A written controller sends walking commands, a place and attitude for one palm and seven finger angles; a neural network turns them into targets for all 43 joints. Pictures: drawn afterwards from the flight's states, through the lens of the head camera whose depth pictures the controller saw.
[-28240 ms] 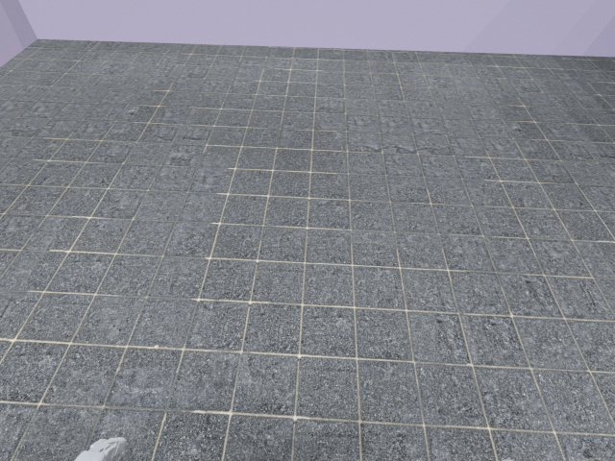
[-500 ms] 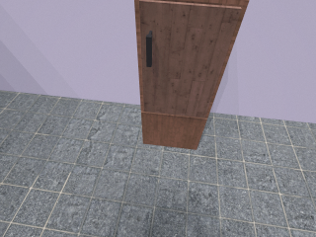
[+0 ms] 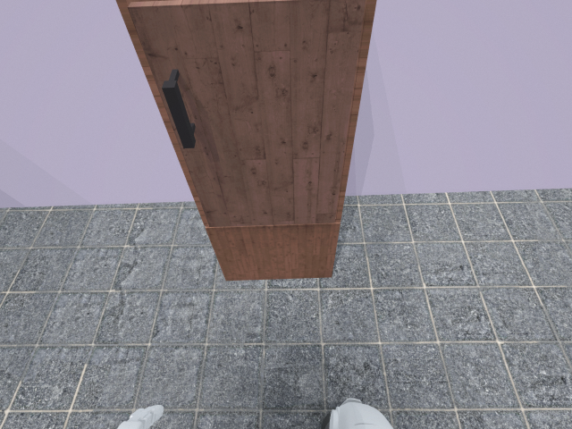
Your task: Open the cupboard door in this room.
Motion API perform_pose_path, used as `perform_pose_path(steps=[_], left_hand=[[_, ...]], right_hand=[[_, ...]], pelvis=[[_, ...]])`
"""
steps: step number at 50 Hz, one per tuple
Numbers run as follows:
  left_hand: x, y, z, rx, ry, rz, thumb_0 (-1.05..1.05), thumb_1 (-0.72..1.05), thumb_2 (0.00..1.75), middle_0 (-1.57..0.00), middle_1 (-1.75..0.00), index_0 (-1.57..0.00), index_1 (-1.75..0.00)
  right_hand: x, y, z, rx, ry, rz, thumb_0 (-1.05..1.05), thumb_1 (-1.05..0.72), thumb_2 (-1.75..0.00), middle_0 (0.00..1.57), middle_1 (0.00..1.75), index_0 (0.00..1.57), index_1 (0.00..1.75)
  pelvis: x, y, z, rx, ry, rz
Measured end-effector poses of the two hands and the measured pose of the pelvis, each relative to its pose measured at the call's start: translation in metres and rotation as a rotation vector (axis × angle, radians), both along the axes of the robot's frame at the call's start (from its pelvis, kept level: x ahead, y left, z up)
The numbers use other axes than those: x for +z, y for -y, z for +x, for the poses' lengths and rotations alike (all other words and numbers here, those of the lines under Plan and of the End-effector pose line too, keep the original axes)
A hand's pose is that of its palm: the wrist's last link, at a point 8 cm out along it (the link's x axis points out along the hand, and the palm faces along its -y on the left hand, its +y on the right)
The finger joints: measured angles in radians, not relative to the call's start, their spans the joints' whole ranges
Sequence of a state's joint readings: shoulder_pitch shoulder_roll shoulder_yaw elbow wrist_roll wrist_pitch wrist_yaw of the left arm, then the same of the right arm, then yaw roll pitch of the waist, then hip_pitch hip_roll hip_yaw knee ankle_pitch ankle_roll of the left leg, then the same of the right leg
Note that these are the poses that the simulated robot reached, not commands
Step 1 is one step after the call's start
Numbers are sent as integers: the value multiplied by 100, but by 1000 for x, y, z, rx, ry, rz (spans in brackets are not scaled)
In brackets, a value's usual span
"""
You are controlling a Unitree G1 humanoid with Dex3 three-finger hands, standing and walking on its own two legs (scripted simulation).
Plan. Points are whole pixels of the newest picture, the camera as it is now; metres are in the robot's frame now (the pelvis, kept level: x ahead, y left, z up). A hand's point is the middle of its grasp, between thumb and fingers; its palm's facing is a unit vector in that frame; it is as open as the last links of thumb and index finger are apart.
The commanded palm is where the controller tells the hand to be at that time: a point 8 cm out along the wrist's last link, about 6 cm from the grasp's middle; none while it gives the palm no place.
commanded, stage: take the last steps up to it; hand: left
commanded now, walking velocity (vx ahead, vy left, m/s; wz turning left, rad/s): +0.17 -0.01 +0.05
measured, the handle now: (182, 110) +0.63 +0.22 +0.07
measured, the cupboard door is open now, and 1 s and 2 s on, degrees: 0 0 0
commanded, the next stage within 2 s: come to a stop and stand still in 0.06 s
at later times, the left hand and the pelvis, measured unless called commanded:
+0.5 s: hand out of the picture +0.11 +0.18 -0.16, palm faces +0.07 -0.98 -0.18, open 7.4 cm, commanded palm none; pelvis +0.09 +0.00 +0.02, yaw -1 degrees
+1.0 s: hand out of the picture +0.07 +0.11 -0.14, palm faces +0.03 -0.97 -0.23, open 7.3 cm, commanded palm none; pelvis +0.02 -0.07 +0.03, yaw +0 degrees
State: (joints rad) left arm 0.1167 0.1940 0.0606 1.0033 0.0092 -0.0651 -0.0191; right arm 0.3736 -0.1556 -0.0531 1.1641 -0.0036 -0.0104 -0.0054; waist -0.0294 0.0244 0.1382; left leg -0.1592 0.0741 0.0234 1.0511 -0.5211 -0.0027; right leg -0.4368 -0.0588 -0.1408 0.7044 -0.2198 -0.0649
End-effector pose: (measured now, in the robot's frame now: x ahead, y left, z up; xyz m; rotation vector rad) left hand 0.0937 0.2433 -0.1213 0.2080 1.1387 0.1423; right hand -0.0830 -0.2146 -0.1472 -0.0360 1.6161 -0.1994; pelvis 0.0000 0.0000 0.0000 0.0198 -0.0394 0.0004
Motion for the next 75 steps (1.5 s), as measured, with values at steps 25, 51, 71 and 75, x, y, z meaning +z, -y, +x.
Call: perform_pose_path(steps=[25,51,71,75], left_hand=[[-5,14,7,114,-250,-63,1,91,90,-20,-30,-20,-30],[13,84,-32,65,-134,-18,1,93,90,-20,-30,-21,-30],[2,84,-136,126,-310,-88,1,91,90,-20,-30,-20,-30],[2,84,-145,131,-339,-99,1,91,90,-20,-30,-20,-30]], right_hand=[[35,-2,261,149,397,-77,0,-93,-90,20,30,20,30],[24,95,109,75,193,-67,1,-91,-90,20,30,20,30],[31,41,48,88,155,-14,1,-91,-90,20,30,20,30],[32,35,36,77,122,-13,0,-91,-90,20,30,20,30]], pelvis=[[23,-5,91,-18,-15,-13],[26,72,20,4,-34,-10],[31,54,-11,0,-14,-21],[31,49,-10,1,-21,-20]])
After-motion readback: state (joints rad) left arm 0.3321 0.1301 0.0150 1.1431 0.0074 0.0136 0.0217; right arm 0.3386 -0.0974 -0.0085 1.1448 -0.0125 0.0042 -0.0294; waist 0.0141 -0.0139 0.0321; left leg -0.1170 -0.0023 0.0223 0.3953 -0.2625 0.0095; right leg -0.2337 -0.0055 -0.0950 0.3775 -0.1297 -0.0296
